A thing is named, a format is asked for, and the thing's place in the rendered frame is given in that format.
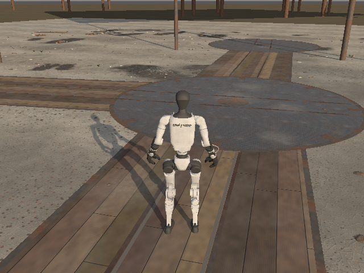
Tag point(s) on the robot right upper arm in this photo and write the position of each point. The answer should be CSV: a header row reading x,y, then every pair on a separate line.
x,y
203,130

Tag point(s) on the robot head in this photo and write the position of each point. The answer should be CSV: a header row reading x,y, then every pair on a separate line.
x,y
182,99

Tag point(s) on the left robot foot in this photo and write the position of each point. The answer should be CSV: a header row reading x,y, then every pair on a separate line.
x,y
168,228

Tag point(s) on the robot right hand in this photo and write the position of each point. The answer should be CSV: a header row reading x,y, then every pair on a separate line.
x,y
215,161

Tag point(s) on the robot left upper arm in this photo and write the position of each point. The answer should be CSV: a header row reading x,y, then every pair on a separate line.
x,y
164,120

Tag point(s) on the left robot forearm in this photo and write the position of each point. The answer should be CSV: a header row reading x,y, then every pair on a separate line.
x,y
153,148

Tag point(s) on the right robot forearm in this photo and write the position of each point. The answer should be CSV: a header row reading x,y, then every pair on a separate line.
x,y
211,150

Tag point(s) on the robot left hand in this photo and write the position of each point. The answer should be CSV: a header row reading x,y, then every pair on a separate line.
x,y
150,157

